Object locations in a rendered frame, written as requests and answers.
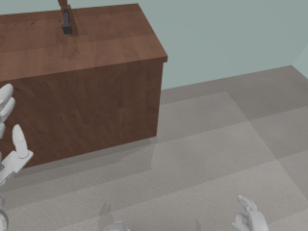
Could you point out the left robot hand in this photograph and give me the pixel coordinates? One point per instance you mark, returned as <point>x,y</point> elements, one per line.
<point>16,160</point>

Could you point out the tap lever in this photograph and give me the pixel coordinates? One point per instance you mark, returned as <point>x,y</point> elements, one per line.
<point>66,25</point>

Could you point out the right robot hand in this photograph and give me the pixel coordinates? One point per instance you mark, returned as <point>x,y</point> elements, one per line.
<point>253,221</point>

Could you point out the counter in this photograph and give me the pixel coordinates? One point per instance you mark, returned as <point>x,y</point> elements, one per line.
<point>74,94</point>

